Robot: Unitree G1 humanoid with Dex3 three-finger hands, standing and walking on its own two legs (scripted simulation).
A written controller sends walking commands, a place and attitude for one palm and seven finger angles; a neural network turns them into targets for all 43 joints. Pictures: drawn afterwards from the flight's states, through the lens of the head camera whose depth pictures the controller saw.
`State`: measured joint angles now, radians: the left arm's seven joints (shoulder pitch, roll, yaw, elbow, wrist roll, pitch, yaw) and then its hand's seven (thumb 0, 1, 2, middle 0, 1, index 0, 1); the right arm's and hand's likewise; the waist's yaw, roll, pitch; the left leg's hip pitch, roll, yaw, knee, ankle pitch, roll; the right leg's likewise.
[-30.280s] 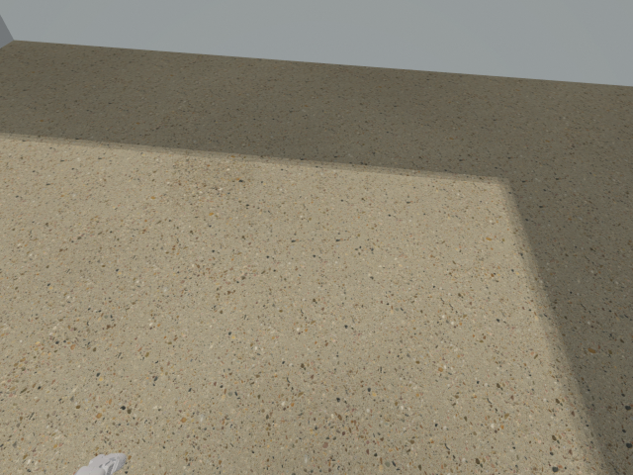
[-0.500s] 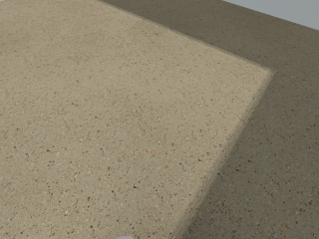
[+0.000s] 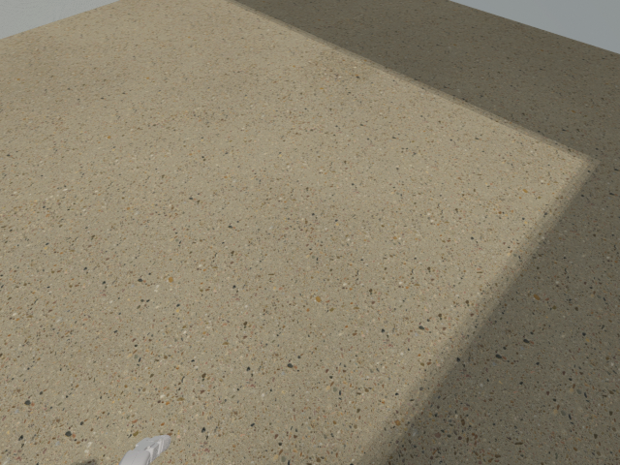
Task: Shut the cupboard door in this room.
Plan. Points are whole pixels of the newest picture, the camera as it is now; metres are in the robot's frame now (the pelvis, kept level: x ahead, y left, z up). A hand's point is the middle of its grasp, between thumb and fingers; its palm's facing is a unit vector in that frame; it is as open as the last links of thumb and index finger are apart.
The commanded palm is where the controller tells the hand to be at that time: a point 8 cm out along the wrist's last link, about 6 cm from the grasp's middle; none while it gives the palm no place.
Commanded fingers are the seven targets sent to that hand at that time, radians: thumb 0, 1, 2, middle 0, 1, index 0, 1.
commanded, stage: turn or walk to find it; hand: left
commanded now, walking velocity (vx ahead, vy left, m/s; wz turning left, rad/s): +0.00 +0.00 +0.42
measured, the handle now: out of the picture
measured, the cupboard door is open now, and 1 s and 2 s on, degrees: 94 94 94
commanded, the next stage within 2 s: none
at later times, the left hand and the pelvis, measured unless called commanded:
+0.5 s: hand out of the picture -0.05 +0.22 -0.18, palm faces +0.28 -0.93 -0.25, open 7.4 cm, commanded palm none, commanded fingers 0.00 0.90 0.90 -0.20 -0.30 -0.20 -0.30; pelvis -0.02 +0.01 -0.01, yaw +15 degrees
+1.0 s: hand out of the picture +0.00 +0.22 -0.15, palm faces +0.40 -0.88 -0.27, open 7.4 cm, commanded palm none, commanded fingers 0.00 0.90 0.90 -0.20 -0.30 -0.20 -0.30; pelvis -0.02 -0.01 -0.01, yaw +25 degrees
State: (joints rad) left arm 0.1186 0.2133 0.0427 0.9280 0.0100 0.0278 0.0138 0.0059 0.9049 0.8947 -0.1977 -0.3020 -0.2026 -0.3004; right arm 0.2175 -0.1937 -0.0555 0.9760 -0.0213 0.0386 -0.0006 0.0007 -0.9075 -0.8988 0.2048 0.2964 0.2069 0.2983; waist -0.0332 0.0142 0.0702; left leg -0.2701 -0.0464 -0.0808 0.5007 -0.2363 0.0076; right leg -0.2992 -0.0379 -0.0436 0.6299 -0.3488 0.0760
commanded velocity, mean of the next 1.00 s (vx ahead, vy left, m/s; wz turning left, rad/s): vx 0.00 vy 0.00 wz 0.42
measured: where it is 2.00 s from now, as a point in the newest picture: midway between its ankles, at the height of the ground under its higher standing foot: outside the picture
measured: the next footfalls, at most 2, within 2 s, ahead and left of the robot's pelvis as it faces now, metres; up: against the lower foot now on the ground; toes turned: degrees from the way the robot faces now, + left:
right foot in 0.02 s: +0.04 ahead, -0.12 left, +0.00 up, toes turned -3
left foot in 0.50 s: -0.03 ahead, +0.13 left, +0.00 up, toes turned +19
